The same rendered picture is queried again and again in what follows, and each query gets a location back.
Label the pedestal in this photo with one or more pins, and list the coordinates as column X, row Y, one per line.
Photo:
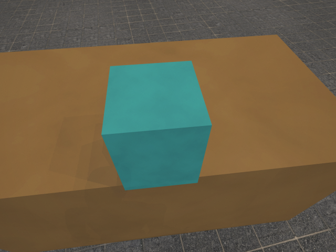
column 271, row 152

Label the carton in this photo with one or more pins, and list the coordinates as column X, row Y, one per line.
column 156, row 125

